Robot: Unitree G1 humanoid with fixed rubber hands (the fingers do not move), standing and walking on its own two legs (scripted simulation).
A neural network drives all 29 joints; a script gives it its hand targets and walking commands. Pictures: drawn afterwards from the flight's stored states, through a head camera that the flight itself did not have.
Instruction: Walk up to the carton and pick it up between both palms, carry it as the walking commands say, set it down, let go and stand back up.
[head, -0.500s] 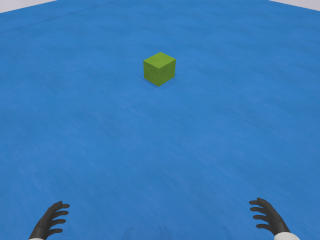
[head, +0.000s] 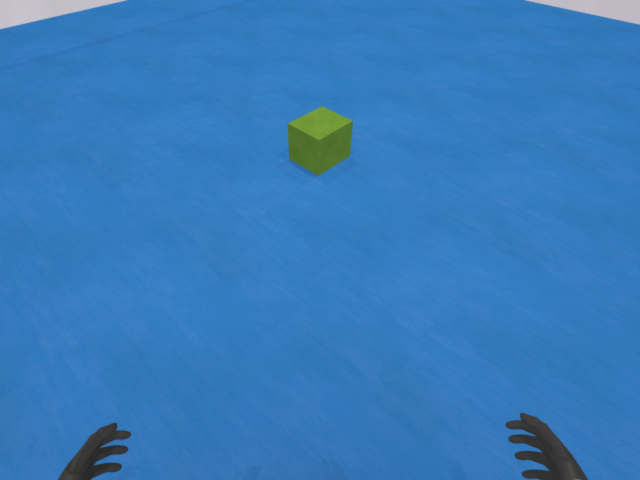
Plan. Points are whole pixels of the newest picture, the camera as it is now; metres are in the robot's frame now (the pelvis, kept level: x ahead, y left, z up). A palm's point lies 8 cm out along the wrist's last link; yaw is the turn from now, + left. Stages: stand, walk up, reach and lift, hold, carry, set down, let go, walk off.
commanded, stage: stand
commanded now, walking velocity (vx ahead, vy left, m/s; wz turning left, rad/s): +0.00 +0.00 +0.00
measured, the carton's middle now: (320, 140) +1.86 -0.05 -0.66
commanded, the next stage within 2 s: walk up in 1.38 s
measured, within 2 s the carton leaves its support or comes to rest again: neither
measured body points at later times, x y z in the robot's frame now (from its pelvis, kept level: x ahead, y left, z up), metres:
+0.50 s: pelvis +0.00 +0.00 +0.01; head +0.00 +0.00 +0.46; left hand +0.14 +0.31 -0.09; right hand +0.14 -0.31 -0.09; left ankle +0.01 +0.12 -0.74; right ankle +0.01 -0.12 -0.74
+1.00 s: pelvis +0.00 +0.00 +0.01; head +0.00 +0.00 +0.46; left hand +0.11 +0.31 -0.10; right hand +0.11 -0.31 -0.10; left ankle +0.01 +0.12 -0.74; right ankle +0.01 -0.12 -0.74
